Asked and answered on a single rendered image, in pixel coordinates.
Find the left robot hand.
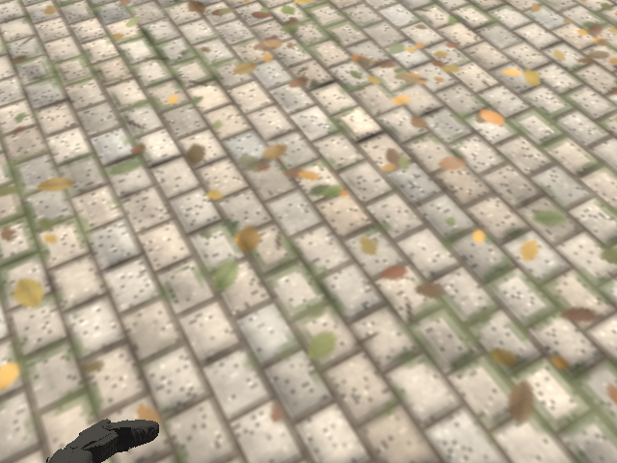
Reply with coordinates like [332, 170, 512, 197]
[46, 419, 159, 463]

